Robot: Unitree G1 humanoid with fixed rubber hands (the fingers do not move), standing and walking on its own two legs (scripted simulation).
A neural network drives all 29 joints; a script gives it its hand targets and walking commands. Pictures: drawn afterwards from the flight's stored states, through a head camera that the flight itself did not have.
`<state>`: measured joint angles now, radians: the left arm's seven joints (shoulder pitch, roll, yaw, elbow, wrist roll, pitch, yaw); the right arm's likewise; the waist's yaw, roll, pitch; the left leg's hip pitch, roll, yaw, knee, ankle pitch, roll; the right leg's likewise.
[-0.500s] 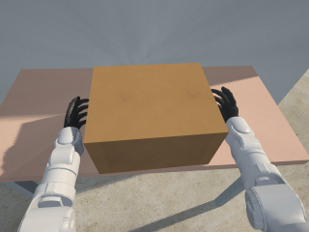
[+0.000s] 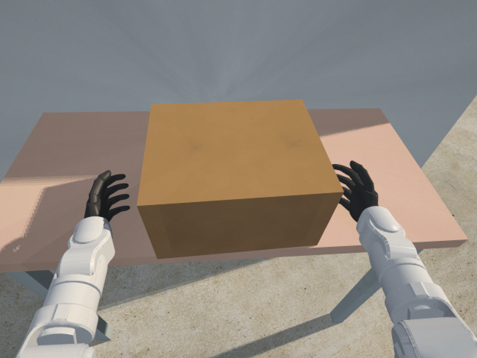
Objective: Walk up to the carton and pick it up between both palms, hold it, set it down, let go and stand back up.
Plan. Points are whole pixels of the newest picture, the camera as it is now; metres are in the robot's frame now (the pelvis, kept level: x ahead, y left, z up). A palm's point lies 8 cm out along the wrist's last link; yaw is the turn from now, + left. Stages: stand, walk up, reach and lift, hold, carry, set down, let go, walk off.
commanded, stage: set down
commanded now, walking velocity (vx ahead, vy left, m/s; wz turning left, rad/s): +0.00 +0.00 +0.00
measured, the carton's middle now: (234, 174) +0.45 +0.02 +0.04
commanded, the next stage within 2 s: none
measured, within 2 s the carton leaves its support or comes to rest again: neither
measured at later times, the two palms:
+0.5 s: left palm (92, 245) +0.29 +0.25 +0.04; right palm (373, 239) +0.31 -0.22 +0.05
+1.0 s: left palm (81, 279) +0.23 +0.25 +0.05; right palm (391, 274) +0.25 -0.23 +0.04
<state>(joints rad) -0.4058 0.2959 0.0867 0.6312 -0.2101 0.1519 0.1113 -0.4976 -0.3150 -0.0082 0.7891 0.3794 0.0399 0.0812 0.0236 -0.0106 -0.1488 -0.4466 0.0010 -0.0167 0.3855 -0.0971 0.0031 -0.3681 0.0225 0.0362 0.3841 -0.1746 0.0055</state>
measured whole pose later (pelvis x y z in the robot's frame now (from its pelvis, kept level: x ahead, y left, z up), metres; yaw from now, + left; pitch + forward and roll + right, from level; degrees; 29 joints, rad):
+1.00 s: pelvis -0.02 +0.00 +0.00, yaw +0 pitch +1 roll -1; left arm 0.05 0.30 0.04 0.10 -0.23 0.28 0.16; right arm -0.01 -0.32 -0.06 0.34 0.39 0.10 0.11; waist 0.02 -0.01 -0.06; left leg -0.31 0.00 -0.02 0.38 -0.09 0.00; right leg -0.23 0.02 0.04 0.39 -0.18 0.01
